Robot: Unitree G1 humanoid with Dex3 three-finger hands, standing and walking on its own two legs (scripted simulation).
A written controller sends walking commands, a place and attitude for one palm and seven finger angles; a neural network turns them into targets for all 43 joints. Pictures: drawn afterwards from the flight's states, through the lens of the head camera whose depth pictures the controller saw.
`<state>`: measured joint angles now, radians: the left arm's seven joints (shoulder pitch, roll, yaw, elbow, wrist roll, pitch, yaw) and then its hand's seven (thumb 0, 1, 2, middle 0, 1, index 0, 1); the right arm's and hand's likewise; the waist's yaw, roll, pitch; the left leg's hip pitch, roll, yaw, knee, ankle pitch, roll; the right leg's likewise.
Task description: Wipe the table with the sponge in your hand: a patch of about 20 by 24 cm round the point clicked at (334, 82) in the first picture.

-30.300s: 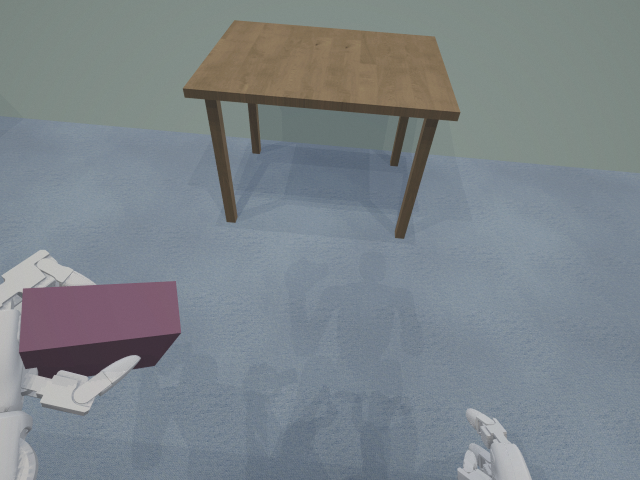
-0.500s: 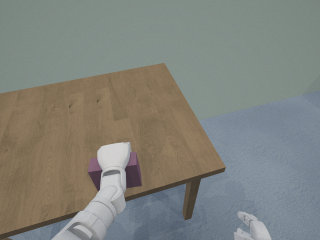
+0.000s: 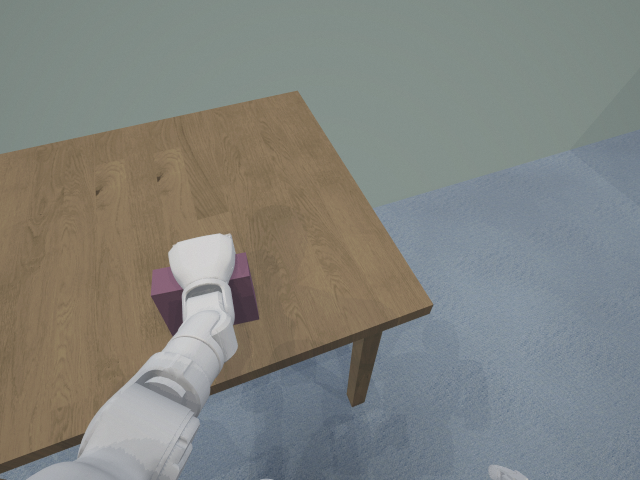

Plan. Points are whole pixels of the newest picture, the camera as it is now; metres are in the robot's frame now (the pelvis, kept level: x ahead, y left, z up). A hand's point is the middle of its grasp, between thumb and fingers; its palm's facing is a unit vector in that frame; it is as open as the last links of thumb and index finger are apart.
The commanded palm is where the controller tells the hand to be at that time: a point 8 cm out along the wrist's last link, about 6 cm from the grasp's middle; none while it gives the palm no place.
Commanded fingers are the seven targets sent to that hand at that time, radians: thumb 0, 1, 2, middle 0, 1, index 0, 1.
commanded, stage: wipe forward along the third lane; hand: left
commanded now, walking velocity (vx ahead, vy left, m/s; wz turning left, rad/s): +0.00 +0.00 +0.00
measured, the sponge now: (211, 302) +0.38 +0.18 -0.06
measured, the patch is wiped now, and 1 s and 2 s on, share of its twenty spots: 0.80 0.95 0.95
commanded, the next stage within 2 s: wipe back along the third lane in 0.98 s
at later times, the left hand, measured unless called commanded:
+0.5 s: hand (208, 255) +0.44 +0.19 -0.02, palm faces -0.11 -0.02 -0.99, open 9.4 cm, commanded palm +0.44 +0.19 +0.02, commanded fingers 0.00 0.10 1.30 -1.20 -1.60 -1.20 -1.60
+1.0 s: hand (196, 229) +0.50 +0.22 -0.02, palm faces -0.13 -0.02 -0.99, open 9.4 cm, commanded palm +0.49 +0.21 +0.02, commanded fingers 0.00 0.10 1.30 -1.20 -1.60 -1.20 -1.60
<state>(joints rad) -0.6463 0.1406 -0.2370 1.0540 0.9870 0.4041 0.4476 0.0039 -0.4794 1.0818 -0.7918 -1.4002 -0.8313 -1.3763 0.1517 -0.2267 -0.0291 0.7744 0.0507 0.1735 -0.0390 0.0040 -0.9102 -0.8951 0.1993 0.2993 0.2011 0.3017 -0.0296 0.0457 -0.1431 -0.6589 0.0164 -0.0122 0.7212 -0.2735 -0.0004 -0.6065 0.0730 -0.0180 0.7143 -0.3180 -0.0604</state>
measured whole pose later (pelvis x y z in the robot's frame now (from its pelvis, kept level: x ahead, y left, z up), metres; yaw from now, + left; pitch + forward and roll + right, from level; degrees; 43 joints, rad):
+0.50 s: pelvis +0.01 +0.02 -0.01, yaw -1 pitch +17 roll -2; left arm -0.83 0.18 -0.18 1.21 0.99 0.42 0.46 0.01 -0.48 1.09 -0.79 -1.40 -0.83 -1.38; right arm 0.18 -0.22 -0.02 0.77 0.04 0.14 -0.02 0.00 -0.91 -0.89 0.20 0.30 0.20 0.30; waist -0.09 0.04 -0.16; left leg -0.77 0.01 -0.01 0.78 -0.30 0.02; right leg -0.70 0.07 -0.01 0.74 -0.33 -0.03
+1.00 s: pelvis +0.02 +0.04 -0.01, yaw -2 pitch +21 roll -4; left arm -0.98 0.28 -0.13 1.31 1.02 0.42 0.42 0.00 -0.48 1.09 -0.79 -1.40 -0.83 -1.38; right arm 0.25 -0.23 -0.02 0.77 0.03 0.13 0.01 0.00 -0.91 -0.89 0.20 0.30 0.20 0.30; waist -0.14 0.04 -0.18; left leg -0.87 0.01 0.00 0.85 -0.34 0.05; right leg -0.78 0.07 -0.01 0.76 -0.34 -0.01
